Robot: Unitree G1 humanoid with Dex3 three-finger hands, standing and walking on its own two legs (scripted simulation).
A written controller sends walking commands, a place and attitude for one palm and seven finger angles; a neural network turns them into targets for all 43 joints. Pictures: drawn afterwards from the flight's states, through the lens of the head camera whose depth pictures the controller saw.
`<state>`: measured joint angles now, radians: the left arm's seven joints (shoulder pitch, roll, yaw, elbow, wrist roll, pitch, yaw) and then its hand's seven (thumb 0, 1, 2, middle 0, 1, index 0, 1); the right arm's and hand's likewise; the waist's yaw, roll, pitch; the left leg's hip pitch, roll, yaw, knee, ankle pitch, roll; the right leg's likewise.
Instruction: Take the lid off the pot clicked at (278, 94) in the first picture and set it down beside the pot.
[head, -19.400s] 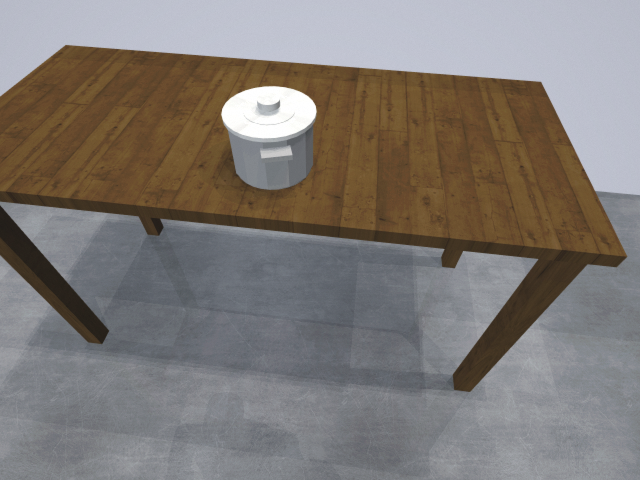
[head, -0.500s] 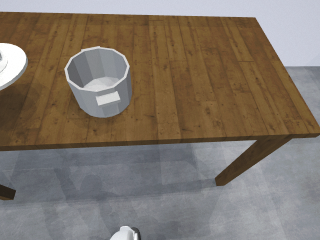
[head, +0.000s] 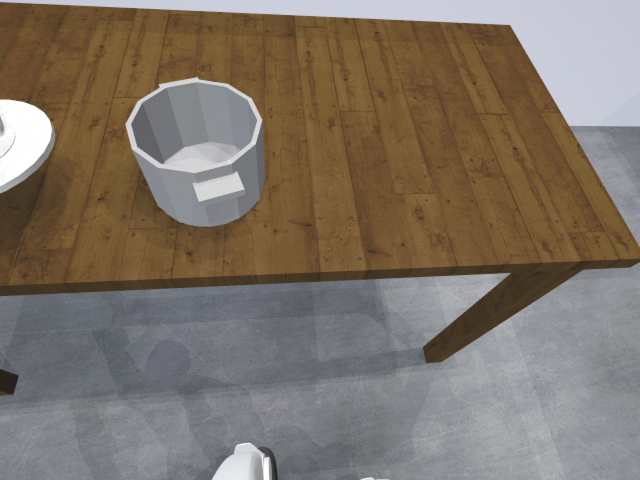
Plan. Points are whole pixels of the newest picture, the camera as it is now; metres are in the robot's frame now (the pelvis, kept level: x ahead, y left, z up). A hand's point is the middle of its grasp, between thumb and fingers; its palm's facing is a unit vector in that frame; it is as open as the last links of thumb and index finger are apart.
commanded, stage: lower the lid onto the table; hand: left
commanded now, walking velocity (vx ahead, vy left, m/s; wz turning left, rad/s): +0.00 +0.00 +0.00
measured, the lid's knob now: out of the picture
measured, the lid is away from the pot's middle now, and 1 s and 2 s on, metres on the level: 0.25 0.24 0.23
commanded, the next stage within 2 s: open the fingers wide in 1.24 s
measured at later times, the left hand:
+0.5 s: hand out of the picture +0.47 +0.35 +0.12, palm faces -0.47 -0.20 -0.86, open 6.3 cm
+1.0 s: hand out of the picture +0.47 +0.35 +0.09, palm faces -0.49 -0.19 -0.85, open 6.3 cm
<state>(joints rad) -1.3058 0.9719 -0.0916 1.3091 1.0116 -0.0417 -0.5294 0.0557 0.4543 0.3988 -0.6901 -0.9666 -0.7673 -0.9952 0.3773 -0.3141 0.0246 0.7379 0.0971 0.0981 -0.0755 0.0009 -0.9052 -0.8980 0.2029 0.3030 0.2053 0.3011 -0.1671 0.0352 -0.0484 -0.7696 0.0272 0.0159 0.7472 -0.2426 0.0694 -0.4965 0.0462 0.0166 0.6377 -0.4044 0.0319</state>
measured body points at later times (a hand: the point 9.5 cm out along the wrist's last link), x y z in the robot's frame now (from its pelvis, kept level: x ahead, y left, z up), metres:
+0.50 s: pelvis -0.01 +0.01 -0.01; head +0.10 +0.03 +0.43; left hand +0.49 +0.35 +0.17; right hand -0.03 -0.28 -0.11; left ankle +0.06 +0.07 -0.71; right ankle -0.06 -0.16 -0.71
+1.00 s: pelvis -0.01 +0.00 -0.02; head +0.10 +0.03 +0.42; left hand +0.49 +0.35 +0.14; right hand -0.04 -0.28 -0.12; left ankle +0.06 +0.07 -0.71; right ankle -0.06 -0.16 -0.71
